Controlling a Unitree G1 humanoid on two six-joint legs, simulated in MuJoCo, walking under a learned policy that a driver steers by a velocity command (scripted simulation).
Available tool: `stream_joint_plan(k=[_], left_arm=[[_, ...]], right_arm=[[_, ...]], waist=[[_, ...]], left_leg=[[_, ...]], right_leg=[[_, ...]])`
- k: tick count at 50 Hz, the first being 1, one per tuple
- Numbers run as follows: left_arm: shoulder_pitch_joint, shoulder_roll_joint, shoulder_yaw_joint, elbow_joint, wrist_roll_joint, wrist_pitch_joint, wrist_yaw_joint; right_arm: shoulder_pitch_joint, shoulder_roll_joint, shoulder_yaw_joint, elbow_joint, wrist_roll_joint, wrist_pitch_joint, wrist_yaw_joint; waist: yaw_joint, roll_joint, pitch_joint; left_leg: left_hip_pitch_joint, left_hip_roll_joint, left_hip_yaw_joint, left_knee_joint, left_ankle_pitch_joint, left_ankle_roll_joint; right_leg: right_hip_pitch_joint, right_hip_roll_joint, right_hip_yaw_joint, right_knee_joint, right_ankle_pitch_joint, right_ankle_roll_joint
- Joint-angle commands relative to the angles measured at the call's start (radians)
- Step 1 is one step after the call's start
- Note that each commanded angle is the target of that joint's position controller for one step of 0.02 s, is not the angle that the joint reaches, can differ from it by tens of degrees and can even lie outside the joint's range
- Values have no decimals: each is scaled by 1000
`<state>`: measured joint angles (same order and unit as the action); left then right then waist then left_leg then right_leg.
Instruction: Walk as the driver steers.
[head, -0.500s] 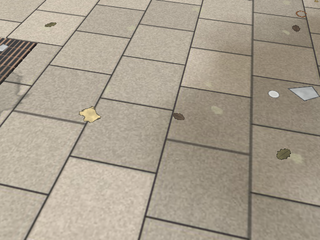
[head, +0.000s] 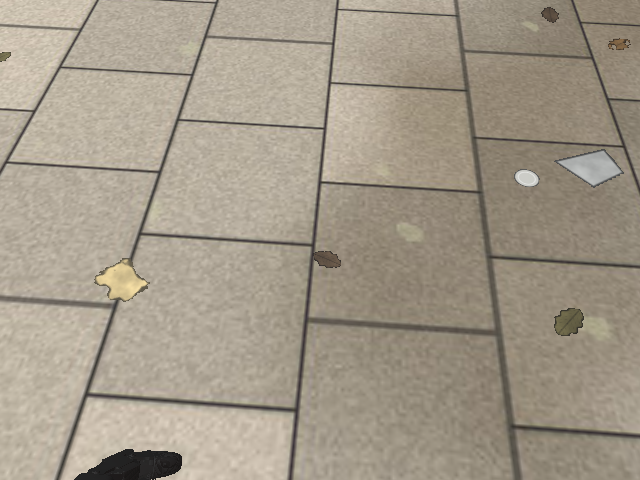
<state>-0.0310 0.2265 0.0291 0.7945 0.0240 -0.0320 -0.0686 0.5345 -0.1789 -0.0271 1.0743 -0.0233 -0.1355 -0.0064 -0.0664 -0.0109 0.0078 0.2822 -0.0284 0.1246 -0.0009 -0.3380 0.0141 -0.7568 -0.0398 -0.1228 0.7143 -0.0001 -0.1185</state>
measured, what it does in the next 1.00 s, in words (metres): walks ahead, turning right: right foot, then left foot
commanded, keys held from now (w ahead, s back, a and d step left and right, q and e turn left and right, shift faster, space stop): w+e+shift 0.38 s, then w+shift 0.28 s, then shift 0.34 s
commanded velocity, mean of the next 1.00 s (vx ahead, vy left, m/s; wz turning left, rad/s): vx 0.82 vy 0.00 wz -0.48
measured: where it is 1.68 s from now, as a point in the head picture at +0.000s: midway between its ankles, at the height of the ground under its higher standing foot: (405, 258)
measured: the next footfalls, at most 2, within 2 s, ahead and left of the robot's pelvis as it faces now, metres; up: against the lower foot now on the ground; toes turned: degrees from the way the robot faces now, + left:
right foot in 0.08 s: +0.27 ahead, -0.06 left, +0.00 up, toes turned -8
left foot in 0.54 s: +0.74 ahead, -0.05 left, +0.00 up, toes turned -25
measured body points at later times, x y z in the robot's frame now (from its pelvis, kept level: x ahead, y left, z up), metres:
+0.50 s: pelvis +0.47 -0.07 +0.00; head +0.51 -0.09 +0.45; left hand +0.50 +0.22 -0.12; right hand +0.67 -0.34 -0.05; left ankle +0.71 -0.02 -0.70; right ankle +0.23 -0.05 -0.71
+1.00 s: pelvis +0.86 -0.24 +0.00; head +0.89 -0.26 +0.44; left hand +1.17 -0.16 -0.08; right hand +0.71 -0.46 -0.14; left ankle +0.74 -0.03 -0.64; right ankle +0.94 -0.37 -0.72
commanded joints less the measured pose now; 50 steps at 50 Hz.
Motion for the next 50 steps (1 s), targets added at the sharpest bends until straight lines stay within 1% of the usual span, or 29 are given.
stream_joint_plan(k=[1, 3, 4, 5, 6, 7, 9, 10, 13, 17, 20, 23, 25, 26, 27, 28, 29, 31, 33, 37, 39, 40, 41, 43, 46, 47, 48, 49, 50], left_arm=[[-51, 60, 10, -63, 3, -14, 10], [244, 124, 37, 14, -2, -21, 17], [450, 168, 62, 75, 2, -24, 24], [534, 232, 90, 104, 6, -16, 39], [438, 310, 111, 91, 14, -2, 39], [422, 284, 112, 89, 2, -2, 37], [397, 189, 94, 108, 2, -15, 49], [368, 169, 85, 105, 1, -23, 59], [366, 138, 61, 97, -28, -52, 68], [442, 171, 67, 81, -26, -69, 64], [521, 195, 77, 90, -37, -66, 59], [536, 204, 73, 104, -41, -74, 71], [491, 276, 87, 97, -12, -78, 76], [418, 282, 90, 84, 3, -77, 74], [394, 184, 68, 57, 16, -82, 73], [592, 49, 34, 25, -62, -79, 64], [532, 126, 27, 47, -31, -70, 79], [336, 138, 28, 10, -4, -61, 61], [284, 97, 16, -37, 17, -45, 35], [200, 69, -6, -97, 30, -35, 35], [147, 49, -27, -126, 26, -49, 22], [107, 43, -26, -118, -50, -76, 24], [66, 46, -32, -133, -51, -89, 19], [39, 93, -15, -150, -27, -94, 18], [272, 169, 28, -72, -7, -85, 30], [378, 229, 45, -43, 6, -78, 42], [398, 262, 33, -43, 45, -67, 49], [437, 181, 18, -32, 23, -63, 35], [331, 166, 20, -55, -10, -55, 32]], right_arm=[[6, -166, -26, -38, -13, -2, -20], [-24, -242, -49, -58, -32, 32, -34], [-63, -266, -59, -76, -25, 41, -33], [-87, -206, -47, -99, -30, 31, -22], [-85, -94, -25, -192, 5, 6, 12], [-220, -161, -28, -246, 6, -16, 9], [-293, -163, -20, -275, -5, -35, 9], [-312, -148, -15, -289, -22, -22, 10], [-322, -122, -2, -327, -59, 37, 23], [-597, -115, 24, -460, -40, 47, 39], [-656, -111, 35, -493, -19, 43, 43], [-623, -142, 26, -498, -18, 40, 29], [-390, -244, -19, -438, -3, 36, 3], [-186, -281, -40, -380, 5, 40, -16], [4, -336, -60, -343, -17, 42, -36], [-53, -396, -77, -329, -38, 40, -19], [-156, -294, -74, -358, -34, 47, 8], [-229, -165, -46, -330, -34, 39, 18], [-175, -132, -31, -265, -33, 25, 14], [-134, -155, -22, -206, 8, -14, 26], [-203, -171, -20, -209, 18, -13, 30], [-235, -206, -31, -237, 63, -15, 6], [-185, -239, -35, -226, 71, -18, -5], [-135, -284, -46, -204, 62, -11, -16], [-154, -277, -39, -207, 50, 23, -18], [-159, -257, -31, -231, 36, 27, -19], [47, -108, 13, -212, 14, 32, -4], [157, -144, 14, -159, 41, 34, 10], [56, -209, -3, -186, 54, 39, 12]], waist=[[75, 143, 63], [214, 200, -104], [312, 172, -184], [299, 75, -219], [162, -254, -230], [184, -107, -195], [124, 104, -48], [83, 125, -4], [21, 84, 58], [93, 23, 147], [154, -25, 85], [143, -50, 8], [10, -91, -139], [-114, -78, -208], [-169, 12, -305], [10, 451, -438], [-3, 208, -330], [7, -31, -79], [50, 23, -6], [97, 50, 81], [120, 85, 68], [90, 88, 30], [73, 76, -1], [76, 101, -17], [204, 129, -131], [240, 61, -197], [131, -232, -377], [144, -166, -563], [131, -96, -443]], left_leg=[[-79, 263, 81, 199, 1250, 77], [-69, 280, 92, 626, 1492, 72], [-194, 266, 94, 925, 1370, 67], [-497, 191, 57, 1246, 736, 62], [-981, -40, -55, 1584, -80, 4], [-1111, 15, -218, 1608, 5, 38], [-1056, 102, -221, 1446, 95, 47], [-1004, 125, -221, 1392, 79, 27], [-956, 165, -189, 1262, 13, -39], [-880, 125, -95, 868, 283, -78], [-792, 57, -64, 659, 472, -43], [-652, 4, -59, 517, 488, 11], [-435, -17, -96, 512, 344, 44], [-248, 25, -96, 497, 297, 56], [-26, 178, -255, 576, 19, 76], [192, 478, -900, 388, -66, 248], [89, 413, -950, 304, -277, 248], [-211, 334, -676, 258, -147, 218], [-350, 273, -529, 226, -32, 189], [-440, 241, -269, 195, 785, 166], [-545, 138, -102, 184, 872, 120], [-537, 124, -108, 209, 842, 130], [-518, 151, -128, 204, 828, 135], [-435, 179, -148, 237, 836, 113], [-398, 142, -116, 554, 923, 41], [-508, 88, -93, 809, 713, -2], [-763, -53, -113, 1292, -272, -64], [-806, -52, -332, 1426, -359, -60], [-846, 9, -311, 1398, -320, -63]], right_leg=[[192, 112, -102, -38, -68, -73], [458, 186, -101, -29, -202, -113], [702, 181, -54, -124, -204, -138], [939, 27, 195, -99, -443, -164], [1131, -197, 863, -346, -623, -349], [1125, -198, 962, -465, -581, -323], [869, -155, 755, -498, -367, -250], [745, -111, 667, -503, -283, -232], [531, -30, 541, -530, -204, -228], [377, 51, 466, -585, 72, -176], [522, 40, 457, -559, 369, -116], [712, 8, 435, -454, 684, -64], [805, -31, 446, -173, 860, -34], [729, 0, 414, 59, 775, -27], [543, 53, 365, 401, 400, -26], [216, 210, 270, 756, -430, 37], [89, 117, 270, 764, -365, 5], [79, 48, 254, 663, -266, 2], [91, 17, 267, 596, -278, 4], [70, 26, 206, 371, -269, 57], [245, 37, 112, 61, -93, 67], [301, 44, 99, -26, 11, 80], [363, 62, 93, -94, 110, 85], [411, 88, 107, -189, 190, 60], [681, 114, 103, -236, 263, 2], [851, -14, 207, -205, 580, -44], [1137, -338, 559, -110, 1111, -259], [1208, -374, 713, -130, 1052, -330], [1076, -323, 611, -176, 914, -298]])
